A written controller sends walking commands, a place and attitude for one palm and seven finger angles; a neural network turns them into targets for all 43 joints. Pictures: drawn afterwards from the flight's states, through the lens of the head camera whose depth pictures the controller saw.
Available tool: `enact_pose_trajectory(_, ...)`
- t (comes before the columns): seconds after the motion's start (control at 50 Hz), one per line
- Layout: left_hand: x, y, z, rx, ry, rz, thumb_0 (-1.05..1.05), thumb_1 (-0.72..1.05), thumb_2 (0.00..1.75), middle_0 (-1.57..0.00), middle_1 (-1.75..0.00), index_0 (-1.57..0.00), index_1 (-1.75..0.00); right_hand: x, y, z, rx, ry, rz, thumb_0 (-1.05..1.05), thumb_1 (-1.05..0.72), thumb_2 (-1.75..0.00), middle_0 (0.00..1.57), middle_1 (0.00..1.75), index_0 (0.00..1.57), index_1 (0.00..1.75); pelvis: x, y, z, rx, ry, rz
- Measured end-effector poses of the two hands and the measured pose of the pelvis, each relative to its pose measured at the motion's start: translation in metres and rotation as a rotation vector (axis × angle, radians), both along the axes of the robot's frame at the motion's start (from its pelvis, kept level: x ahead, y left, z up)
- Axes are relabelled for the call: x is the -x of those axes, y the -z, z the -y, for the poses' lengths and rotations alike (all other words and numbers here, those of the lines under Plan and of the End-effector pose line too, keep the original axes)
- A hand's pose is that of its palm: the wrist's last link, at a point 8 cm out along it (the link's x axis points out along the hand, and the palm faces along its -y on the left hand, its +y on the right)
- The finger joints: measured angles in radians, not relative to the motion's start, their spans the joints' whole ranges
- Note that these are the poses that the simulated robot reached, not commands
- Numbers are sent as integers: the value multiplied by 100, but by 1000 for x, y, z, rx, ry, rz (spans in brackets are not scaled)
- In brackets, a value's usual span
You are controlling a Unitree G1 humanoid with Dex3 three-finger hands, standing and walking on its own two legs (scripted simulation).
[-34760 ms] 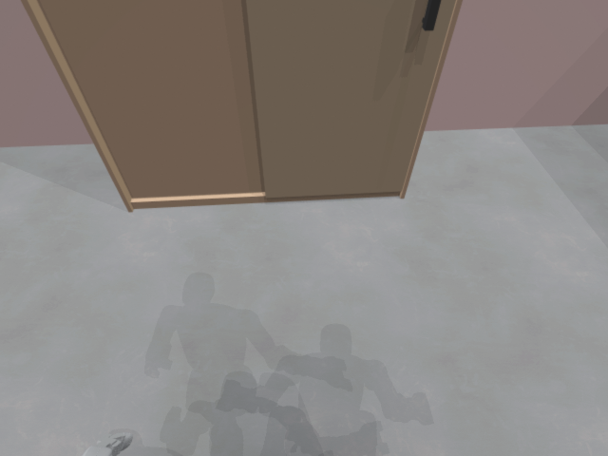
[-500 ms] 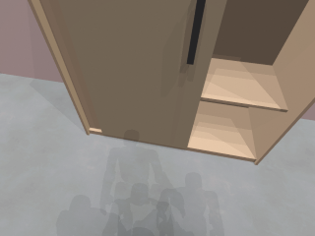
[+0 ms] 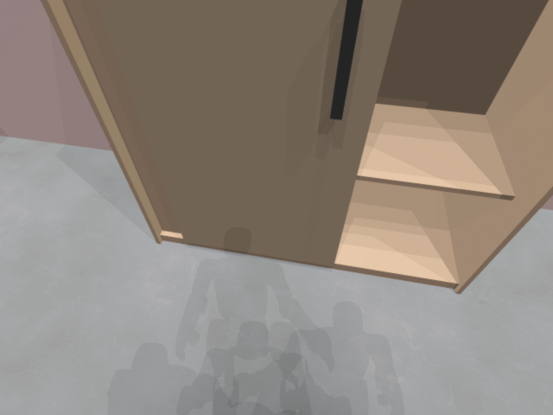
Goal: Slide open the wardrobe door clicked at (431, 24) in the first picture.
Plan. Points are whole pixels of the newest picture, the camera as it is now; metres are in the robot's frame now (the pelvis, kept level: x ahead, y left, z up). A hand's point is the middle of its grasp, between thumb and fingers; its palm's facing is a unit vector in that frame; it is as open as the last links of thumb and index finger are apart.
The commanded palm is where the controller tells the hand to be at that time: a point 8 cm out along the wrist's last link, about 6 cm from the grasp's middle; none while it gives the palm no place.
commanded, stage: look to check the result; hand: right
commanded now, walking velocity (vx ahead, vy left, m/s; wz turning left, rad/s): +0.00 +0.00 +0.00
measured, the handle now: (346, 50) +0.76 -0.10 +0.16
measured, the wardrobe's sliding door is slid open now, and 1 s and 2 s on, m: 0.50 0.50 0.50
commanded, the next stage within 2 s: stand and wait in 0.36 s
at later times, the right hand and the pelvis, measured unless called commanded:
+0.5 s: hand out of the picture +0.08 -0.23 -0.16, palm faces -0.01 +0.95 -0.31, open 7.4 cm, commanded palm none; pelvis +0.01 +0.01 +0.00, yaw +0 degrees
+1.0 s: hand out of the picture +0.09 -0.22 -0.16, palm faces -0.02 +0.95 -0.31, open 7.4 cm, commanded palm none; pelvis +0.02 +0.02 +0.00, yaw +0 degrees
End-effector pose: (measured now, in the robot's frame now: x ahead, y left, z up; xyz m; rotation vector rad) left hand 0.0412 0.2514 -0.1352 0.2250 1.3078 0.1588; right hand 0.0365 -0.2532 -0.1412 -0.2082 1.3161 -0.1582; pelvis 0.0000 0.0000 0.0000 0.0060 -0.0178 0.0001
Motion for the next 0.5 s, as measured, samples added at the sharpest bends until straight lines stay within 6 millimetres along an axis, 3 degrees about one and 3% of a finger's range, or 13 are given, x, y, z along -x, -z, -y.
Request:
enact_pose_trajectory(0.24, -27, -8, -20, -39, 29, 34, 1, 90, 90, -20, -30, -20, -30, -13, -10, 20, 51, -3, 11, 0, -90, -90, 20, 30, 20, 30, -7, -2, -2, 2, 4, 0)
enact_pose_trajectory(0.5, -52, -17, -40, -74, 53, 80, 1, 90, 90, -20, -30, -20, -30, -42, -18, 25, 73, -25, 69, 0, -90, -90, 20, 30, 20, 30, -14, -3, -7, 5, 8, -4)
